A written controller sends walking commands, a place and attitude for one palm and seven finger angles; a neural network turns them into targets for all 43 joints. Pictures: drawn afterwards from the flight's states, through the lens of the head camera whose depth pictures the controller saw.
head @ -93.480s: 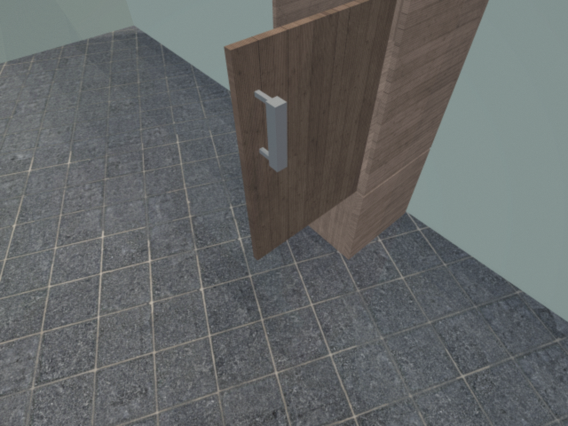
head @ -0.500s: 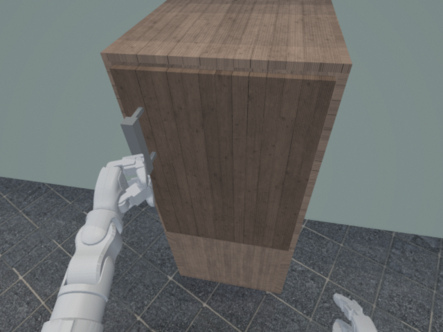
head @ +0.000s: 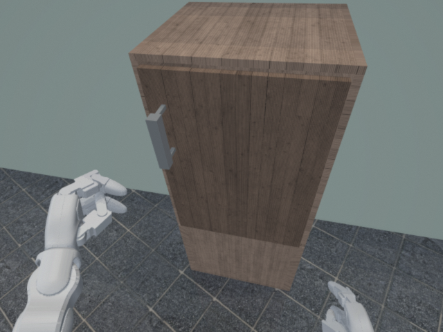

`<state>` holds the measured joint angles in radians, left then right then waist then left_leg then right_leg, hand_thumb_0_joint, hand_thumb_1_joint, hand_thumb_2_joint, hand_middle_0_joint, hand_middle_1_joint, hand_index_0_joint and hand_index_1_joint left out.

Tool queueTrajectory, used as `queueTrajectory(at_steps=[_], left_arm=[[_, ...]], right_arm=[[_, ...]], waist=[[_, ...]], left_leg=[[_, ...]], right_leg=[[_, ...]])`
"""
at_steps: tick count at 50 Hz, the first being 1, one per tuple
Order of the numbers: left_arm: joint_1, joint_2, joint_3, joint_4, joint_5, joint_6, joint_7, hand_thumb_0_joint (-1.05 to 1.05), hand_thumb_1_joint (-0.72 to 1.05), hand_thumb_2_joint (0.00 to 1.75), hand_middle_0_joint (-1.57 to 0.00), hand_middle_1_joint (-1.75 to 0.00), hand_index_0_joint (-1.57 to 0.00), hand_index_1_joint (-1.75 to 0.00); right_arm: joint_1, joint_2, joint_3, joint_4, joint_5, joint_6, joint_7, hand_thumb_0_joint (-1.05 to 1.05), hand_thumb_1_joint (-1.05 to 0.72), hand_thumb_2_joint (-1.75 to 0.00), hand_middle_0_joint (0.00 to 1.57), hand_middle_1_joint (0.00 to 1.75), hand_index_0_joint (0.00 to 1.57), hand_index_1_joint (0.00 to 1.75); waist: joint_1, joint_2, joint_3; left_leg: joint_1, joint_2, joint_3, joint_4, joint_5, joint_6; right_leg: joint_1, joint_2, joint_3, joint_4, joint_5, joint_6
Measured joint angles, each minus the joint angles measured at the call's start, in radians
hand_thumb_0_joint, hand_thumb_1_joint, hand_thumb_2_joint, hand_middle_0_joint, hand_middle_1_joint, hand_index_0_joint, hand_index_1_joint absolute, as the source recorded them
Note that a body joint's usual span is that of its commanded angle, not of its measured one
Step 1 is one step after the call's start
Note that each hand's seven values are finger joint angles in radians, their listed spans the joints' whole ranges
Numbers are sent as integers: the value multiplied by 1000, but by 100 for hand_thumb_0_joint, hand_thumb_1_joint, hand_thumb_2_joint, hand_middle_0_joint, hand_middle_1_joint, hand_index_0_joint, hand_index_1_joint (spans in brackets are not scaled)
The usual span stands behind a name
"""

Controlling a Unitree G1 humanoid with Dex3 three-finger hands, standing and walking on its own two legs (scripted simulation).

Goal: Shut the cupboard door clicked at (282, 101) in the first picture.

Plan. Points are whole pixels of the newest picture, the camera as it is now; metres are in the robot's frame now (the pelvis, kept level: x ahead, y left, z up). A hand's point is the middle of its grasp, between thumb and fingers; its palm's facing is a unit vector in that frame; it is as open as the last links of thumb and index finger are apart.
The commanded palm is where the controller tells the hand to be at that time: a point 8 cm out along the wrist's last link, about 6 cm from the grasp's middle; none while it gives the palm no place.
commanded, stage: draw the hand back to the body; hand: left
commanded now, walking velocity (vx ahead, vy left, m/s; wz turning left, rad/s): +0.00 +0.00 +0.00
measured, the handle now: (164, 137) +0.51 +0.19 +0.09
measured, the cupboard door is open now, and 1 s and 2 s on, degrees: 0 0 0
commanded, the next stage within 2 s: step back with the hand held close in 0.74 s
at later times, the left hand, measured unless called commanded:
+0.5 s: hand (41, 230) +0.21 +0.28 +0.15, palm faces +0.49 -0.77 -0.41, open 7.0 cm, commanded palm +0.16 +0.31 +0.17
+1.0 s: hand (60, 219) +0.23 +0.27 +0.15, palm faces +0.41 -0.78 -0.47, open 7.4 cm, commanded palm +0.17 +0.30 +0.17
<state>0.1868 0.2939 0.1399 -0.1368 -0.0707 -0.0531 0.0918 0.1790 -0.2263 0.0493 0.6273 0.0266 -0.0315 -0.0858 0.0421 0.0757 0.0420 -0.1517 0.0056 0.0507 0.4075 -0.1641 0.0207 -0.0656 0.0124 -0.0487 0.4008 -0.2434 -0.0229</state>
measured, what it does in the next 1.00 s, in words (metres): stands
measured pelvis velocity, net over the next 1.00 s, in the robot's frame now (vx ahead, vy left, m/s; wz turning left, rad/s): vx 0.03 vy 0.00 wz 0.00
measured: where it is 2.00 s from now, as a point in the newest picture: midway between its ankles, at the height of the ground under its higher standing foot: outside the picture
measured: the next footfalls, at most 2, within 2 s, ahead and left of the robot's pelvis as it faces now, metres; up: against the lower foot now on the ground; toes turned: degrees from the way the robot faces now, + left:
none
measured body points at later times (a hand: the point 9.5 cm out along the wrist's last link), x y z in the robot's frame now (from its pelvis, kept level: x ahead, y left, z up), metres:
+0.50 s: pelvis +0.03 +0.01 +0.00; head +0.01 -0.02 +0.45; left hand +0.17 +0.32 +0.18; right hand +0.22 -0.21 -0.08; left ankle +0.04 +0.11 -0.74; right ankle -0.01 -0.10 -0.74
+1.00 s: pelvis +0.03 +0.00 +0.00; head +0.03 -0.02 +0.45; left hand +0.20 +0.31 +0.17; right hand +0.22 -0.23 -0.09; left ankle +0.04 +0.11 -0.74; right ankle -0.01 -0.10 -0.74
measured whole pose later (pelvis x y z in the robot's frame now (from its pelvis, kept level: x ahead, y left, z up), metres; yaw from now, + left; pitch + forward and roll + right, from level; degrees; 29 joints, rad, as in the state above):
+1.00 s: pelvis +0.03 +0.00 +0.00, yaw +0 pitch -1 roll -1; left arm 0.49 0.38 0.36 -0.37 -0.07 -0.09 0.11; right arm 0.17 -0.25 0.01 0.60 0.02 0.00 -0.08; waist 0.04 0.08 0.00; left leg -0.22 0.01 0.05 0.47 -0.23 0.02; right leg -0.11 0.02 -0.05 0.41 -0.28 -0.02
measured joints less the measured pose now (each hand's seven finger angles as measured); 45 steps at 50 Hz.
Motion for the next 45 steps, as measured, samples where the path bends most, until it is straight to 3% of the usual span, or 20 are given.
queueTrajectory(at_steps=[10, 21, 28, 35, 45], left_arm=[[161, 27, 94, -118, 0, -25, 5, 2, 89, 90, -66, -79, -66, -80], [298, 65, 204, -222, 0, -31, 19, 2, 89, 89, -36, -47, -37, -47], [254, 33, 186, -203, 6, -19, 32, 1, 89, 90, -25, -35, -25, -35], [264, 43, 170, -230, 7, -8, 24, 2, 89, 89, -22, -31, -22, -31], [283, 66, 204, -234, -1, -11, 13, 1, 89, 89, -21, -30, -21, -30]], right_arm=[[11, 2, -15, 9, -4, -7, 12, 1, -91, -90, 20, 30, 20, 30], [6, -9, -37, -1, -7, -34, 11, 1, -91, -90, 20, 30, 20, 30], [-8, -13, -36, 4, -9, -42, 9, 1, -91, -90, 20, 30, 20, 30], [-5, 7, -26, 1, -14, -42, 12, 1, -91, -90, 20, 30, 20, 30], [7, -2, -33, -7, -10, -15, 16, 1, -91, -90, 20, 30, 20, 30]], waist=[[3, 3, -15], [27, -4, -22], [40, 0, -12], [28, -13, -24], [17, 1, -33]], left_leg=[[27, -9, 11, -16, -10, 9], [24, -12, 7, 2, -37, 11], [23, -21, -1, -1, -38, 14], [26, -16, 5, -2, -47, 8], [15, -5, 7, 8, -57, 2]], right_leg=[[27, -9, 11, -23, -3, 11], [36, -11, 8, -26, -19, 15], [35, -19, -1, -22, -28, 18], [34, -15, 6, -21, -36, 13], [27, -4, 9, -23, -39, 7]])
